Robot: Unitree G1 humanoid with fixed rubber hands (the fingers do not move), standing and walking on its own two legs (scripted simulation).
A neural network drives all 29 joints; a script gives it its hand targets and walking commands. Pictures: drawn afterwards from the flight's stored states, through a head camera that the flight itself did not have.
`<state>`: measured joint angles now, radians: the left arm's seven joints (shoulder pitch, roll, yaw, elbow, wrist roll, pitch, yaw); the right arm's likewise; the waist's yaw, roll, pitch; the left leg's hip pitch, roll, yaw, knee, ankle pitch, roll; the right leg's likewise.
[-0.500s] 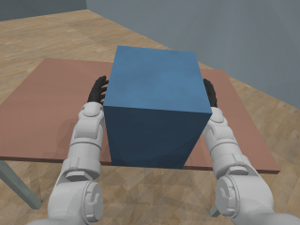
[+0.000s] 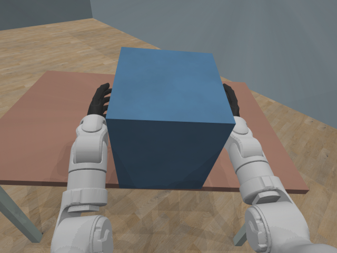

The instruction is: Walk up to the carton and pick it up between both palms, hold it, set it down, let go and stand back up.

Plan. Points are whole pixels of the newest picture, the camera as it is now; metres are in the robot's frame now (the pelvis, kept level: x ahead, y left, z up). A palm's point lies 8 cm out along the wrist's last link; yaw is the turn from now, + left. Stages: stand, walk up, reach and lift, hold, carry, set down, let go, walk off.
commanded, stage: reach and lift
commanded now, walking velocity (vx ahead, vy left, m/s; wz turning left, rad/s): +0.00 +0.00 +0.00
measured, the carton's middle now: (164, 123) +0.39 -0.01 +0.14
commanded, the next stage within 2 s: hold in 0.90 s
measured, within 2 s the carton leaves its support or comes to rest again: neither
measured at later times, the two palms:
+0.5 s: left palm (95, 107) +0.37 +0.15 +0.20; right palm (233, 106) +0.37 -0.17 +0.21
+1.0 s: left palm (96, 105) +0.36 +0.14 +0.21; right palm (236, 102) +0.36 -0.17 +0.22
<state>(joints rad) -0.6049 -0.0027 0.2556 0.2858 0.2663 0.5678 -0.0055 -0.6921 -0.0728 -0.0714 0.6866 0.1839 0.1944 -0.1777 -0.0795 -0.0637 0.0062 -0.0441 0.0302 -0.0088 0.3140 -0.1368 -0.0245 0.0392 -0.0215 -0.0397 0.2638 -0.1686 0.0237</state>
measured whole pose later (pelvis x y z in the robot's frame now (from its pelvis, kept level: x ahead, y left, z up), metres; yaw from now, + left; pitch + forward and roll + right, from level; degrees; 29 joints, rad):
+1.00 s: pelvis +0.00 -0.01 +0.00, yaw +0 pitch -8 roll -1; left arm -0.66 0.01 0.28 0.21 0.26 0.72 -0.02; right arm -0.77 -0.12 -0.02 0.60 0.28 0.37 -0.23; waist -0.09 -0.05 -0.02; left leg -0.03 0.04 -0.01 0.32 -0.15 -0.03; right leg 0.05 -0.01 -0.04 0.28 -0.18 0.02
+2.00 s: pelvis +0.00 -0.01 +0.00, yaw +0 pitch -7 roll -1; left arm -0.73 0.03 0.30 0.25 0.25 0.81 -0.03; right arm -0.86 -0.14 -0.01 0.65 0.32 0.47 -0.25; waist -0.08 -0.04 -0.08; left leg -0.07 0.04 -0.01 0.34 -0.15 -0.03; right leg 0.02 -0.01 -0.04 0.28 -0.18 0.01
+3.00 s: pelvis +0.00 -0.01 +0.00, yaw +0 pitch -7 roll -1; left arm -0.74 0.04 0.31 0.24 0.25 0.82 -0.04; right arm -0.87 -0.13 -0.03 0.65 0.33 0.49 -0.26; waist -0.08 -0.04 -0.09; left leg -0.07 0.04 -0.01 0.34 -0.15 -0.03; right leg 0.01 -0.01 -0.04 0.29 -0.18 0.02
